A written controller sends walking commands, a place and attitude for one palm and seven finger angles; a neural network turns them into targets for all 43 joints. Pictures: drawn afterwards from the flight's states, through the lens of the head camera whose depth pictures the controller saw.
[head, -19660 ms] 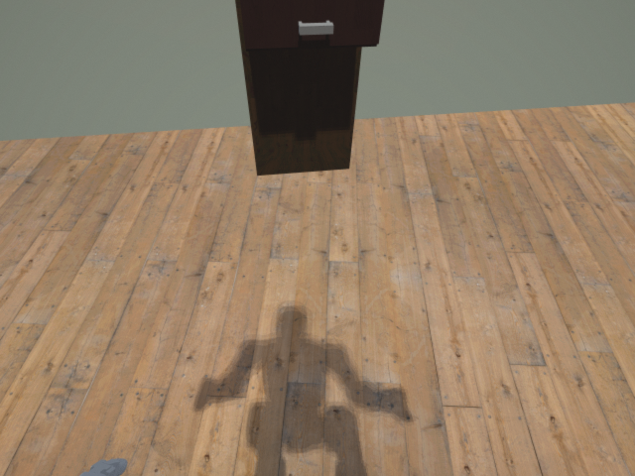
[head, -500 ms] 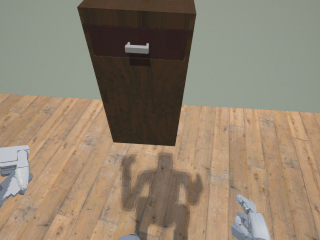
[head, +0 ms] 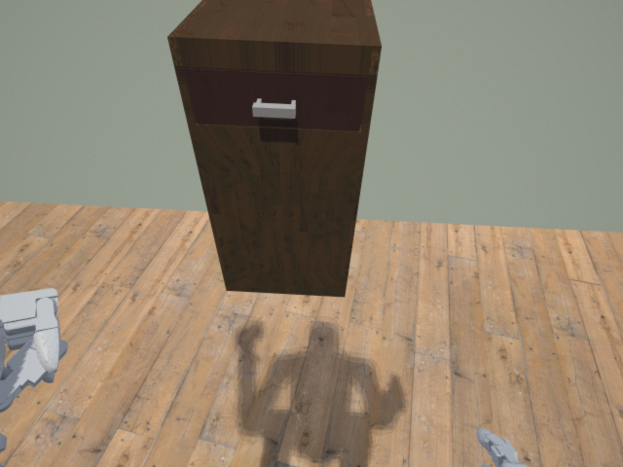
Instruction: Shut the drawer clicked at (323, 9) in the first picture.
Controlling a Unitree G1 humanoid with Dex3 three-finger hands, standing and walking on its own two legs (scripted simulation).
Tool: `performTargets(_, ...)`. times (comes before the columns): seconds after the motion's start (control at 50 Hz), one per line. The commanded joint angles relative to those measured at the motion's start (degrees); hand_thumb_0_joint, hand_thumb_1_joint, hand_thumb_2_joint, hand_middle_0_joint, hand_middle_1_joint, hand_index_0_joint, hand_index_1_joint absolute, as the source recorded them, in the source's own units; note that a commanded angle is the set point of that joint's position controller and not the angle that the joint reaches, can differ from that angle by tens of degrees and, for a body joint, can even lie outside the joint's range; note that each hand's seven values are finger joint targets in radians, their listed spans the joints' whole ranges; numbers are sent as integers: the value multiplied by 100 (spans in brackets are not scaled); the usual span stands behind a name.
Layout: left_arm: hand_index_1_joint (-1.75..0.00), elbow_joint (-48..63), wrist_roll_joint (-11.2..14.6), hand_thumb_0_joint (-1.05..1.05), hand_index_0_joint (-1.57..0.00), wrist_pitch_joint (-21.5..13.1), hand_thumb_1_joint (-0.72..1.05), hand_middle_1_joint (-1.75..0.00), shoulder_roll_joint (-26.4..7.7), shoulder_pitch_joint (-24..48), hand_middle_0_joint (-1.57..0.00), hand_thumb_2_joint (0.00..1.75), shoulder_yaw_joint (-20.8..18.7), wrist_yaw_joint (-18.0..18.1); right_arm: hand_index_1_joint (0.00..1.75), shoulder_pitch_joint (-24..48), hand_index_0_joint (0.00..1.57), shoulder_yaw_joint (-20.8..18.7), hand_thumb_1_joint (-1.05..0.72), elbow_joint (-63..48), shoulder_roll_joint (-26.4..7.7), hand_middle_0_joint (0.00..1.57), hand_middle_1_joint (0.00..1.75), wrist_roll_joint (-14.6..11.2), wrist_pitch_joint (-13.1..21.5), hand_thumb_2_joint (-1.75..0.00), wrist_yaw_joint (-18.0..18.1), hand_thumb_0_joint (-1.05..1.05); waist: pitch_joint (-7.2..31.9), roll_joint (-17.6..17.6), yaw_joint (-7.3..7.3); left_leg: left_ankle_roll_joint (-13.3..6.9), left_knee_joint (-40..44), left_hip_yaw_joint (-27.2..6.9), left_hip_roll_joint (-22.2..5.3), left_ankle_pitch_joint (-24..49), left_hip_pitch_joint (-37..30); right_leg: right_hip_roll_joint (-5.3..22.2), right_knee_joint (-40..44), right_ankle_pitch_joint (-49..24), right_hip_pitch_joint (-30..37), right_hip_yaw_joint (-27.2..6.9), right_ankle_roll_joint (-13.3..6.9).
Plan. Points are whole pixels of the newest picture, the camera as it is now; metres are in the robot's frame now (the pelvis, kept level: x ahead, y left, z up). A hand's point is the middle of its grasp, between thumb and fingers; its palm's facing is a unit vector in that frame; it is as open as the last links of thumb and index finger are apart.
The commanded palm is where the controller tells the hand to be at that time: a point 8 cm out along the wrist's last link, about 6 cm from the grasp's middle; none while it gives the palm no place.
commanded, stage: stop stepping back and stand still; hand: left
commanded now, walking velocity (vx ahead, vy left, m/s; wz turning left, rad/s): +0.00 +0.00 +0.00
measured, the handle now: (275, 106) +0.88 +0.12 +0.05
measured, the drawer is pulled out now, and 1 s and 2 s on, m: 0.00 0.00 0.00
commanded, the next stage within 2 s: let the arm hang, fingers relaxed in 0.52 s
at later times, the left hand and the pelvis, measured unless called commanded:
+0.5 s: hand (60, 320) +0.21 +0.25 +0.16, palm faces +0.33 -0.82 -0.46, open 3.2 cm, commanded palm +0.15 +0.29 +0.19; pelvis +0.02 +0.02 +0.01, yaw -1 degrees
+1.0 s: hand out of the picture +0.01 +0.22 -0.16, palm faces +0.03 -0.97 -0.23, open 3.5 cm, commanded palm none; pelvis +0.00 +0.02 +0.01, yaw +1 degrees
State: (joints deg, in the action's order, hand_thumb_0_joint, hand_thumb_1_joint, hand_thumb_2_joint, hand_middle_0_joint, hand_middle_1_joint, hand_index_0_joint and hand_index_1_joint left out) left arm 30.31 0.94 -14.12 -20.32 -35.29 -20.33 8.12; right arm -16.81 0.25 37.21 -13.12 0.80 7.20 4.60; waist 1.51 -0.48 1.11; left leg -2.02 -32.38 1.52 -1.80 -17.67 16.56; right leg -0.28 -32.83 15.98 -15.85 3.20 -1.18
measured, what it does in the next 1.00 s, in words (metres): stands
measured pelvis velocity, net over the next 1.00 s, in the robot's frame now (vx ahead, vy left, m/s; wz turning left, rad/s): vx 0.00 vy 0.02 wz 0.02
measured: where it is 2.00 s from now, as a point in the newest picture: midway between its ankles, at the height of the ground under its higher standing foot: outside the picture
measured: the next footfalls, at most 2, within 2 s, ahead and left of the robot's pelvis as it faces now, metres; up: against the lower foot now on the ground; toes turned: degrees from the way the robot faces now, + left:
none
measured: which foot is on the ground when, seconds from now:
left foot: down 0.00-1.00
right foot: down 0.00-1.00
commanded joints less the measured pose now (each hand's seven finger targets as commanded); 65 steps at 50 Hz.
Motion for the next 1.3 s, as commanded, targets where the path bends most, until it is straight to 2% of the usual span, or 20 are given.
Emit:
performTargets(0.0,-160,1310,47,0,-140,-364,90,-160,-1018,271,-140,90,-702,120,30,900,20,-221,-90,-995,-655,20,30,-71,470,-90,73,0,118,-857,-127,-353,1693,-1500,-1000,-804,53,109,-14,441,11,-320,208)
performTargets(0.02,-160,1338,-1,0,-140,-312,90,-160,-1079,393,-140,90,-796,100,30,939,20,-176,-90,-987,-568,20,30,-38,490,-90,79,0,-103,-980,-121,-348,1956,-1490,-935,-1089,328,110,-166,410,58,-306,192)
performTargets(0.06,-160,1185,-73,0,-140,-304,90,-160,-1004,531,-140,90,-741,119,30,963,20,-131,-90,-953,-505,20,30,-40,517,-90,87,0,-393,-761,-138,-324,1814,-1187,-881,-671,604,177,125,76,332,-294,181)
performTargets(0.14,-160,926,25,0,-140,-272,90,-160,-902,364,-140,90,-627,61,30,879,20,-220,-90,-924,-521,20,30,-35,516,-90,-1,0,117,443,-86,21,450,-247,-137,881,-145,608,1141,-980,346,-1026,-26)
performTargets(0.18,-160,994,59,0,-140,-229,90,-160,-871,308,-140,90,-594,43,30,873,20,-231,-90,-934,-501,20,30,-42,452,-90,-35,0,345,288,-49,60,302,-135,-78,1076,-455,741,1207,-1259,304,-1089,-105)
performTargets(0.26,-160,1032,88,0,-140,-171,90,-160,-919,91,-140,90,-653,35,30,982,20,-198,-90,-1033,-496,20,30,-47,335,-90,-12,0,384,-29,-89,38,736,-269,-236,1608,-590,461,982,-1525,457,-699,35)
performTargets(0.36,-160,1187,97,0,-140,-170,90,-160,-960,81,-140,90,-685,40,30,1047,20,-192,-90,-1155,-496,20,30,-55,260,-90,37,0,350,-328,-121,27,970,-357,-309,1864,-575,327,898,-1528,607,-510,98)
performTargets(0.58,-160,1125,123,0,-140,-179,90,-160,-943,-33,-140,90,-676,49,30,1047,20,-229,-90,-1178,-538,20,30,-69,231,-90,63,0,347,-255,-124,41,1095,-348,-277,1450,-512,335,1068,-1325,669,-497,119)
performTargets(0.6,-160,-3645,-381,0,-140,727,90,-160,-431,823,-140,90,1415,-735,30,1227,20,-590,-90,372,-1722,20,30,-137,403,-90,-497,0,-67,-337,165,-46,137,-559,-426,2342,-42,747,202,-1830,-187,-270,-33)
performTargets(0.62,-156,-3780,-320,0,-136,1151,90,-156,-271,831,-136,90,1312,-824,30,807,20,-606,-90,353,-1335,20,30,-163,48,-90,-500,0,421,-141,53,56,210,-464,-461,2672,-426,699,379,-1491,-173,-546,-5)
performTargets(0.64,-151,-3947,-295,0,-132,1247,90,-151,-131,916,-132,90,1342,-807,30,638,20,-495,-90,284,-1134,20,30,-136,-129,-90,-500,0,616,180,19,-59,216,-633,-521,2250,-319,617,315,-1009,-80,-374,-39)
performTargets(0.68,-143,-4534,-300,0,-124,1324,90,-143,-161,1296,-124,90,1423,-785,30,714,20,-375,-90,296,-1120,20,30,-44,-297,-90,-482,0,383,666,-37,-228,432,-894,-564,1802,37,472,259,-494,-1,-344,-69)
performTargets(0.72,-134,-5286,-304,0,-116,1377,90,-134,-289,1681,-116,90,1477,-770,30,789,20,-350,-90,435,-1147,20,30,27,-411,-90,-474,0,128,805,-78,-205,588,-872,-464,1472,211,520,407,-399,84,-487,-138)
performTargets(0.76,-125,-6102,-276,0,-108,1433,90,-125,-339,1956,-108,90,1572,-751,30,874,20,-306,-90,672,-1125,20,30,66,-528,-90,-460,0,-134,496,-107,-163,773,-835,-374,1166,248,577,612,-272,113,-599,-163)
performTargets(0.82,-112,-7163,-225,0,-96,1447,90,-112,-291,2042,-96,90,1728,-734,30,825,20,-216,-90,1029,-944,20,30,65,-635,-90,-438,0,-152,-215,-133,-86,1001,-787,-338,846,100,578,856,-123,259,-671,-146)
performTargets(0.9,-95,-8173,-165,0,-80,1401,90,-95,-130,1946,-80,90,1833,-734,30,540,20,-165,-90,1580,-694,20,30,30,-681,-90,-372,0,-88,-563,-108,-28,1163,-704,-307,501,-169,587,1185,13,319,-749,-167)
performTargets(0.98,-78,-8717,-162,0,-64,1370,90,-78,-59,1875,-64,90,1794,-732,30,234,20,-221,-90,1945,-643,20,30,27,-707,-90,-325,0,-93,-510,-89,-53,1204,-705,-341,409,-305,614,1384,-4,361,-660,-220)
performTargets(1.04,-65,-9006,-152,0,-52,1356,90,-65,-33,1867,-52,90,1835,-718,30,25,20,-237,-90,2187,-632,20,30,2,-711,-90,-304,0,-198,-108,-63,-64,1230,-704,-396,594,-431,610,1443,-55,297,-592,-218)
performTargets(1.2,-30,-9369,-151,0,-20,1391,90,-30,32,1782,-20,90,1863,-686,30,-187,20,-247,-90,2506,-543,20,30,10,-732,-90,-285,0,-514,87,-79,-81,1424,-698,-391,220,-368,580,1480,282,153,-559,-203)
performTargets(1.28,-30,-9391,-155,0,-20,1381,90,-30,79,1836,-20,90,1846,-671,30,-177,20,-238,-90,2557,-468,20,30,12,-711,-90,-282,0,-593,61,-87,-73,1453,-684,-395,366,-326,579,1448,159,171,-557,-186)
